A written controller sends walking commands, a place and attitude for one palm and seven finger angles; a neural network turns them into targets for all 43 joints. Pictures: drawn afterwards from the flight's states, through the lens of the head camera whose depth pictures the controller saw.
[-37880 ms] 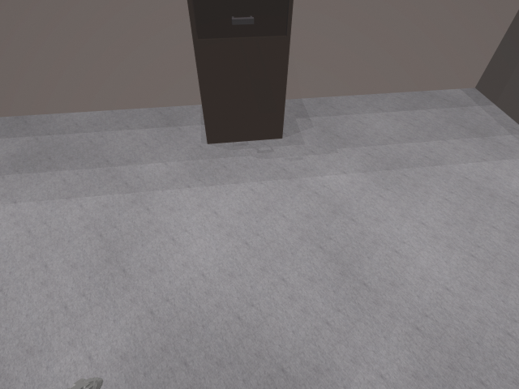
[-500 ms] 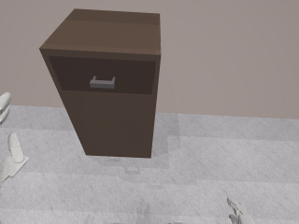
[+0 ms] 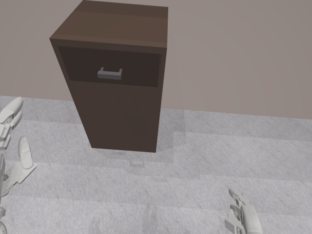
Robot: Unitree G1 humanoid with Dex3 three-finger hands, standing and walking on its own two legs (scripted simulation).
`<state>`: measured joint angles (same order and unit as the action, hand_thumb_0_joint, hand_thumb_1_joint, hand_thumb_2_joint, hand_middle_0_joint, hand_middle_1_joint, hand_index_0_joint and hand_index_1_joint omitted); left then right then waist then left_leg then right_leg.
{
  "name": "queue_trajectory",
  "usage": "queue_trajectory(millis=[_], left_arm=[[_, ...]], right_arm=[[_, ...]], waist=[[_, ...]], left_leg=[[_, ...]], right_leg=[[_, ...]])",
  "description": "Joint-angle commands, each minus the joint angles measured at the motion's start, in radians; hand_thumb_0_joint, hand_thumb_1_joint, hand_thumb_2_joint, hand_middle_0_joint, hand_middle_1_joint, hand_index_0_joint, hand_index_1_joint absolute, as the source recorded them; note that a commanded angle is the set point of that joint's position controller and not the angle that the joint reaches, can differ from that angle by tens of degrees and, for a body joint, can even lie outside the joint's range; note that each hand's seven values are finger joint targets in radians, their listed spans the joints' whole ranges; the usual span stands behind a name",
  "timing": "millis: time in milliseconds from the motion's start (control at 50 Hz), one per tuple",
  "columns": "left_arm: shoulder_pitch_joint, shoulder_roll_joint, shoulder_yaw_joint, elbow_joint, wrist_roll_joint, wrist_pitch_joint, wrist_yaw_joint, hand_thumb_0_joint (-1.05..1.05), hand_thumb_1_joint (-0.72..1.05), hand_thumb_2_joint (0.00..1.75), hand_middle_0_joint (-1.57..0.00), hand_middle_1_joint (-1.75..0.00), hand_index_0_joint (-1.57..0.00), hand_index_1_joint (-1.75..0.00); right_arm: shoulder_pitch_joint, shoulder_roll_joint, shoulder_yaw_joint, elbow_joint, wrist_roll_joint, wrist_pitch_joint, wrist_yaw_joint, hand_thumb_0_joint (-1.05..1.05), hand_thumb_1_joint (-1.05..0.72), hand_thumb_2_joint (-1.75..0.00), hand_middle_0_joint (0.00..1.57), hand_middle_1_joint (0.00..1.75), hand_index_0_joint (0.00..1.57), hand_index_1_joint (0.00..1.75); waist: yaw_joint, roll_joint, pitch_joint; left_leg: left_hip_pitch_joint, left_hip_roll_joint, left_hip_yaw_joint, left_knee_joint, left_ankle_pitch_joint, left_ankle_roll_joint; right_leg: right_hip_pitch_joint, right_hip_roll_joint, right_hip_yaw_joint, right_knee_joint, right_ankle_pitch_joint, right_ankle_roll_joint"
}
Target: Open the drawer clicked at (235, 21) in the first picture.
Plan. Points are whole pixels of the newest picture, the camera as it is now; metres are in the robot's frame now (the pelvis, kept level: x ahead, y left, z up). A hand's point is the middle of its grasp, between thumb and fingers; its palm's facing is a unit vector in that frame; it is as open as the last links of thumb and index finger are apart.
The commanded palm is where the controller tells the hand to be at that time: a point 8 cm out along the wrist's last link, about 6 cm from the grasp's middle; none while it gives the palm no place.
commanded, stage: stop stepping back and stand still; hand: left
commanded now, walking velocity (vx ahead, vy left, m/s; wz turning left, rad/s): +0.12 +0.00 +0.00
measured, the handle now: (110, 72) +0.75 +0.25 -0.05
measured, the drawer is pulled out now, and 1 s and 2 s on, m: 0.00 0.00 0.00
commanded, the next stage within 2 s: let the arm hang, fingers relaxed in 0.94 s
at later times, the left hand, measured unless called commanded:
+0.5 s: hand (3, 215) +0.12 +0.25 +0.15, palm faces +0.40 -0.82 -0.41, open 7.4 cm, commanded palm +0.06 +0.29 +0.17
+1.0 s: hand out of the picture +0.13 +0.27 +0.15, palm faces +0.40 -0.82 -0.41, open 7.4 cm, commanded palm +0.07 +0.31 +0.17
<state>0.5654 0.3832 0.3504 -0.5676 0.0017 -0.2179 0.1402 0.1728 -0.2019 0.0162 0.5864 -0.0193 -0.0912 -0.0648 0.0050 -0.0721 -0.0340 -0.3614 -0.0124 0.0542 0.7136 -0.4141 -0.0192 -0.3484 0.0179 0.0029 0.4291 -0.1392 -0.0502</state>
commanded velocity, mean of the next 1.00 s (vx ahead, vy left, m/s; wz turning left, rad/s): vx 0.08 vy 0.00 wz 0.00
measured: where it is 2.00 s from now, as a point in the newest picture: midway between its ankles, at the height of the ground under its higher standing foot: outside the picture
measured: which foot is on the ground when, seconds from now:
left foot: up 0.00-0.02, down 0.04-1.00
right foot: down 0.00-0.08, up 0.10-0.22, down 0.24-1.00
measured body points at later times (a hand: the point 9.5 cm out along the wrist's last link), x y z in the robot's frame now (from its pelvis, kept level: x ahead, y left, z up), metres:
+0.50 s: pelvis -0.06 +0.01 -0.01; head -0.07 +0.02 +0.44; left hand +0.10 +0.29 +0.18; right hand +0.08 -0.24 -0.09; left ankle -0.06 +0.12 -0.74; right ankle -0.04 -0.08 -0.74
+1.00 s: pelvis -0.06 +0.03 +0.00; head -0.06 +0.04 +0.45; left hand +0.10 +0.31 +0.17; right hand +0.11 -0.20 -0.08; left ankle -0.06 +0.12 -0.74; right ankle -0.04 -0.08 -0.74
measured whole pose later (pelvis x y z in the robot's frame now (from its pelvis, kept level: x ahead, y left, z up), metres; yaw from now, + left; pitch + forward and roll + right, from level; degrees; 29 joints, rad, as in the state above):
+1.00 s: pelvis -0.06 +0.03 +0.00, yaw +0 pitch +0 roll -1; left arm 0.61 0.34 0.34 -0.51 -0.02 -0.22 0.15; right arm 0.22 -0.20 0.03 0.60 -0.01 -0.14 -0.08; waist 0.00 -0.01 -0.02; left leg -0.24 0.00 0.06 0.50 -0.27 0.03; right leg -0.26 0.02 -0.03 0.47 -0.21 -0.02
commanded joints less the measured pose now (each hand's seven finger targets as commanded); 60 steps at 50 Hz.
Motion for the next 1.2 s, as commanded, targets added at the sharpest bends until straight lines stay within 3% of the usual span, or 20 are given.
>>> queue_trajectory(millis=[0,20,40,80,120,180,220,260,300,380,420,500,560,680,820,1000,1020,1060,1100,1180], left_arm=[[0.029,0.178,0.121,-0.246,-0.019,-0.067,0.004,0.00,0.90,0.90,-0.20,-0.30,-0.20,-0.30],[0.086,0.178,0.148,-0.253,-0.018,-0.074,0.005,0.00,0.90,0.90,-0.20,-0.30,-0.20,-0.30],[0.116,0.188,0.155,-0.284,-0.033,-0.080,0.000,0.00,0.90,0.90,-0.20,-0.30,-0.20,-0.30],[0.092,0.178,0.165,-0.332,-0.019,-0.074,0.026,0.00,0.90,0.90,-0.20,-0.30,-0.20,-0.30],[0.081,0.153,0.143,-0.330,-0.010,-0.071,0.040,0.00,0.90,0.90,-0.20,-0.30,-0.20,-0.30],[0.099,0.129,0.112,-0.260,-0.018,-0.052,0.047,0.00,0.90,0.90,-0.20,-0.30,-0.20,-0.30],[0.047,0.137,0.112,-0.217,-0.009,-0.051,0.049,0.00,0.90,0.90,-0.20,-0.30,-0.20,-0.30],[0.025,0.139,0.128,-0.143,-0.024,-0.052,0.036,0.00,0.90,0.90,-0.20,-0.30,-0.20,-0.30],[-0.025,0.148,0.120,-0.148,-0.018,-0.046,0.035,0.00,0.90,0.90,-0.20,-0.30,-0.20,-0.30],[-0.010,0.129,0.088,-0.138,-0.010,-0.044,0.035,0.00,0.90,0.90,-0.20,-0.30,-0.20,-0.30],[0.006,0.137,0.085,-0.168,-0.009,-0.053,0.033,0.00,0.90,0.90,-0.20,-0.30,-0.20,-0.30],[0.017,0.149,0.118,-0.223,-0.011,-0.067,0.035,0.00,0.90,0.90,-0.20,-0.30,-0.20,-0.30],[0.043,0.110,0.098,-0.178,0.002,-0.058,0.057,0.00,0.90,0.90,-0.20,-0.30,-0.20,-0.30],[0.048,0.117,0.106,-0.152,-0.017,-0.070,0.046,0.00,0.90,0.90,-0.20,-0.30,-0.20,-0.30],[0.016,0.111,0.093,-0.164,-0.015,-0.069,0.039,0.00,0.90,0.90,-0.20,-0.30,-0.20,-0.30],[0.011,0.109,0.090,-0.160,-0.024,-0.064,0.021,0.00,0.90,0.90,-0.20,-0.30,-0.20,-0.30],[-0.114,0.043,-0.258,0.674,0.065,0.108,-0.122,0.00,0.90,0.90,-0.20,-0.30,-0.20,-0.30],[-0.131,0.014,-0.236,0.717,0.043,0.195,-0.140,0.00,0.90,0.90,-0.20,-0.30,-0.20,-0.30],[-0.195,0.035,-0.244,0.808,0.046,0.203,-0.142,0.00,0.90,0.90,-0.20,-0.30,-0.20,-0.30],[-0.279,0.092,-0.272,1.072,0.039,0.213,-0.138,0.00,0.90,0.90,-0.20,-0.30,-0.20,-0.30]], right_arm=[[-0.011,-0.154,-0.078,-0.168,0.022,-0.021,-0.016,0.00,-0.90,-0.90,0.20,0.30,0.20,0.30],[-0.016,-0.158,-0.088,-0.190,0.025,-0.029,-0.011,0.00,-0.90,-0.90,0.20,0.30,0.20,0.30],[-0.029,-0.165,-0.092,-0.204,0.036,-0.047,-0.005,0.00,-0.90,-0.90,0.20,0.30,0.20,0.30],[-0.029,-0.131,-0.070,-0.198,-0.027,-0.083,-0.027,0.00,-0.90,-0.90,0.20,0.30,0.20,0.30],[0.003,-0.126,-0.063,-0.169,-0.033,-0.117,-0.031,0.00,-0.90,-0.90,0.20,0.30,0.20,0.30],[0.008,-0.141,-0.055,-0.153,-0.005,-0.116,-0.029,0.00,-0.90,-0.90,0.20,0.30,0.20,0.30],[-0.011,-0.153,-0.059,-0.140,-0.008,-0.098,-0.028,0.00,-0.90,-0.90,0.20,0.30,0.20,0.30],[0.021,-0.131,-0.068,-0.107,0.018,-0.095,-0.012,0.00,-0.90,-0.90,0.20,0.30,0.20,0.30],[-0.018,-0.127,-0.067,-0.106,0.018,-0.078,-0.008,0.00,-0.90,-0.90,0.20,0.30,0.20,0.30],[-0.020,-0.105,-0.044,-0.101,0.007,-0.075,-0.014,0.00,-0.90,-0.90,0.20,0.30,0.20,0.30],[-0.023,-0.119,-0.046,-0.113,0.000,-0.085,-0.024,0.00,-0.90,-0.90,0.20,0.30,0.20,0.30],[-0.025,-0.134,-0.047,-0.135,0.000,-0.099,-0.032,0.00,-0.90,-0.90,0.20,0.30,0.20,0.30],[-0.011,-0.139,-0.046,-0.133,-0.017,-0.102,-0.044,0.00,-0.90,-0.90,0.20,0.30,0.20,0.30],[0.006,-0.136,-0.057,-0.125,0.003,-0.104,-0.029,0.00,-0.90,-0.90,0.20,0.30,0.20,0.30],[-0.028,-0.131,-0.046,-0.138,0.004,-0.101,-0.035,0.00,-0.90,-0.90,0.20,0.30,0.20,0.30],[-0.041,-0.125,-0.044,-0.138,0.014,-0.095,-0.019,0.00,-0.90,-0.90,0.20,0.30,0.20,0.30],[-0.071,-0.326,-0.120,0.129,0.011,-0.105,0.070,0.00,-0.90,-0.90,0.20,0.30,0.20,0.30],[0.030,-0.253,-0.104,0.110,0.015,-0.016,0.067,0.00,-0.90,-0.90,0.20,0.30,0.20,0.30],[0.011,-0.271,-0.090,0.099,0.005,0.010,0.064,0.00,-0.90,-0.90,0.20,0.30,0.20,0.30],[-0.038,-0.290,-0.077,0.147,-0.004,0.042,0.060,0.00,-0.90,-0.90,0.20,0.30,0.20,0.30]], waist=[[-0.015,0.146,-0.152],[0.011,0.238,-0.193],[0.024,0.208,-0.217],[-0.020,0.316,-0.122],[-0.017,0.304,-0.070],[-0.028,0.259,-0.052],[-0.041,0.108,-0.056],[-0.034,-0.039,-0.091],[-0.022,-0.081,-0.043],[-0.026,-0.045,-0.009],[-0.020,0.062,0.015],[-0.016,0.184,0.035],[-0.019,0.202,0.011],[-0.032,0.050,-0.053],[-0.017,0.116,-0.020],[-0.015,0.101,-0.038],[-0.064,0.085,0.034],[-0.036,0.063,-0.072],[-0.020,-0.021,-0.057],[0.005,-0.025,-0.011]], left_leg=[[0.094,0.168,-0.200,-0.415,0.388,0.073],[0.138,0.256,-0.238,-0.385,0.491,0.098],[0.138,0.264,-0.207,-0.380,0.414,0.099],[0.077,0.255,-0.239,-0.418,0.636,0.093],[0.086,0.243,-0.184,-0.375,0.657,0.102],[0.037,0.203,-0.151,-0.339,0.398,0.084],[-0.039,0.129,-0.136,-0.217,0.202,0.042],[0.022,0.027,-0.054,-0.062,0.017,0.018],[-0.051,0.029,-0.052,0.069,-0.013,0.022],[0.080,0.030,-0.015,-0.183,0.053,0.043],[0.125,0.063,-0.060,-0.323,0.044,0.062],[0.012,0.157,-0.189,-0.448,-0.133,0.088],[-0.048,0.175,-0.201,-0.432,0.045,0.088],[0.048,0.086,-0.096,-0.222,0.173,0.037],[0.052,0.142,-0.148,-0.364,0.244,0.052],[0.059,0.103,-0.094,-0.335,0.162,0.043],[0.035,0.109,-0.108,-0.147,0.345,0.065],[0.088,0.129,-0.122,-0.192,0.396,0.070],[0.057,0.160,-0.175,-0.247,0.441,0.097],[0.040,0.122,-0.154,-0.284,0.335,0.088]], right_leg=[[0.174,-0.066,0.083,0.061,0.202,0.054],[0.116,-0.021,0.047,0.119,0.015,0.072],[0.114,-0.001,0.037,0.123,-0.125,0.080],[0.046,0.035,-0.037,0.273,-0.187,0.063],[0.034,0.022,-0.034,0.277,-0.253,0.063],[0.166,-0.001,-0.054,0.069,-0.175,0.072],[0.233,-0.111,0.106,-0.054,0.025,0.008],[0.108,-0.250,0.353,-0.191,-0.186,-0.060],[0.112,-0.297,0.405,-0.241,-0.278,-0.095],[0.059,-0.233,0.230,-0.204,-0.257,-0.059],[0.038,-0.172,0.181,-0.155,-0.296,-0.015],[0.065,-0.062,0.082,-0.022,-0.293,0.029],[0.147,-0.026,0.013,0.063,-0.106,0.039],[0.124,-0.152,0.179,-0.068,0.002,-0.020],[0.151,-0.061,0.055,0.011,0.032,0.036],[0.159,-0.089,0.101,-0.052,0.024,0.026],[0.025,-0.145,0.064,0.080,0.233,0.018],[0.033,-0.103,0.067,0.111,0.129,0.014],[0.065,-0.065,0.033,0.156,0.060,0.020],[0.149,-0.099,0.095,0.067,0.051,0.008]])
